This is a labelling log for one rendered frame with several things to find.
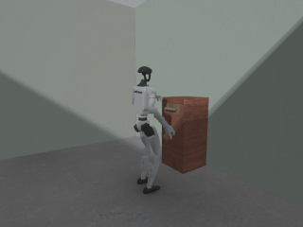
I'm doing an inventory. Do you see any right robot forearm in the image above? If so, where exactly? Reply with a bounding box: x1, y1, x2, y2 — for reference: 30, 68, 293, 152
152, 107, 169, 128

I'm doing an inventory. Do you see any cabinet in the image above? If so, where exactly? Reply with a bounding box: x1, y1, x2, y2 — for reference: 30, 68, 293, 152
161, 96, 209, 174

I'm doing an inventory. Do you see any robot thigh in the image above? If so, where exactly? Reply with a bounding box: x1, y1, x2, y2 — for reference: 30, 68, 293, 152
143, 124, 161, 163
134, 124, 152, 157

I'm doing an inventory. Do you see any right robot hand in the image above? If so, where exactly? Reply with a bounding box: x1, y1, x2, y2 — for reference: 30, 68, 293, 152
165, 125, 175, 140

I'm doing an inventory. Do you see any robot right thigh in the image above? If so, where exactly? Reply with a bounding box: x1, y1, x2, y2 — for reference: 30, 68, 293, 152
143, 124, 161, 163

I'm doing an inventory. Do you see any robot right upper arm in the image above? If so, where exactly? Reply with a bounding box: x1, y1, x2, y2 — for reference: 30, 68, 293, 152
147, 86, 157, 114

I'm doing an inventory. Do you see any robot left thigh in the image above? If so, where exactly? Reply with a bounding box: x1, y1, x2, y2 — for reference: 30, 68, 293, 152
134, 124, 152, 157

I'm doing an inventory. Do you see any left robot hand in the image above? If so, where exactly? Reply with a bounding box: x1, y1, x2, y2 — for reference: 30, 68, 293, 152
155, 95, 162, 101

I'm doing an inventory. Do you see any robot left upper arm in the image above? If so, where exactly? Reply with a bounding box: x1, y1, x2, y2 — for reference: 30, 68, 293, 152
131, 86, 135, 104

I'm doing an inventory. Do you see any drawer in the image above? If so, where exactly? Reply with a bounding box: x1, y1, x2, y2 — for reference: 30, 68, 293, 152
163, 102, 184, 115

